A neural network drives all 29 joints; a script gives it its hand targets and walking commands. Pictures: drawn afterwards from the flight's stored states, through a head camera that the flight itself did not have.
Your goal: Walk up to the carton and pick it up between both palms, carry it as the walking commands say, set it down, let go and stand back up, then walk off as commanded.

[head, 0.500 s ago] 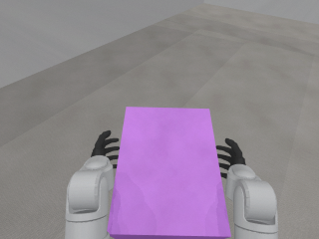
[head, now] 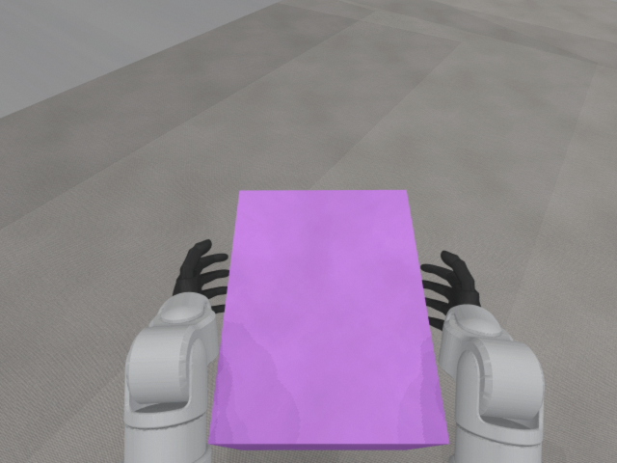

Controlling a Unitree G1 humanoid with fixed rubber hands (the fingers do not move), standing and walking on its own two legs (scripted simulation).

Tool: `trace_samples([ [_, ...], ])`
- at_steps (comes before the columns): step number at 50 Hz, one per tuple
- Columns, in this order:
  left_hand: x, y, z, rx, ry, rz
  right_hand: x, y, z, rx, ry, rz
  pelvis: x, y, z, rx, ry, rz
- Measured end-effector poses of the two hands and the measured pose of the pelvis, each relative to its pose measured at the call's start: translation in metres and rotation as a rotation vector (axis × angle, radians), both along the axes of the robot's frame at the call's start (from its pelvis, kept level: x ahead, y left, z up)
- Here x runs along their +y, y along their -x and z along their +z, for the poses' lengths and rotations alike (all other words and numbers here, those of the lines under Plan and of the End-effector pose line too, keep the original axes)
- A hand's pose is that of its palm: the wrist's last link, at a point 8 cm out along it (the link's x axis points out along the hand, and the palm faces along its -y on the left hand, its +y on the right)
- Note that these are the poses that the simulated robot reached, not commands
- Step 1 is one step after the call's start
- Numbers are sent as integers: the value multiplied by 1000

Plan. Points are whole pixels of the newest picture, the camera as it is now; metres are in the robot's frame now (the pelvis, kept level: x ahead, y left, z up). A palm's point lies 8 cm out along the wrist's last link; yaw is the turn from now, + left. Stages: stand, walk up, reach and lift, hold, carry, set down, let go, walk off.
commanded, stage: carry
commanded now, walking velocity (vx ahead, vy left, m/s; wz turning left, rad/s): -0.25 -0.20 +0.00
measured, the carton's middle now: (323, 321) +0.31 +0.00 +0.02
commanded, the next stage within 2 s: none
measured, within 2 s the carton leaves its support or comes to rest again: neither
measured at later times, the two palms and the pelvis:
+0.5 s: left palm (303, 439) +0.15 +0.02 +0.10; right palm out of the picture +0.13 -0.28 +0.09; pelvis -0.14 -0.12 +0.01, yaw -1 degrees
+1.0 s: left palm out of the picture -0.02 -0.07 +0.12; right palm out of the picture -0.01 -0.37 +0.12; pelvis -0.29 -0.24 +0.01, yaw +0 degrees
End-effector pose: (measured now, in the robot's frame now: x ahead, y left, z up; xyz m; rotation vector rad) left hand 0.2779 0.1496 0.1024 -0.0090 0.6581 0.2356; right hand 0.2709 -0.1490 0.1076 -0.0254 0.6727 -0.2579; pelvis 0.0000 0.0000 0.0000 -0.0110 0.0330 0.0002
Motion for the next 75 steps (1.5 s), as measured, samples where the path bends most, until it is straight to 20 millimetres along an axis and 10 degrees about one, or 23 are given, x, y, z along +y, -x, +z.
trace_samples([
  [13, -20, 68, 12, -9, 36, 59, -21, 51, 16, -2, 28, 58, -38, 65, 18, -6, 53, 7],
  [29, -152, 151, 0, 41, -40, -53, -152, 170, -15, 41, -58, -44, -136, 160, 8, -2, -18, -9],
  [45, -182, 274, 11, 1, 41, 74, -182, 249, 17, 7, 27, 80, -205, 260, 18, -19, 43, 16],
  [61, -331, 358, 2, 49, -53, -51, -332, 377, -16, 51, -69, -46, -314, 367, 7, -8, -22, -5],
  [75, -352, 476, 2, 33, 37, 72, -353, 450, 9, 41, 31, 86, -375, 458, 18, -10, 33, 27],
])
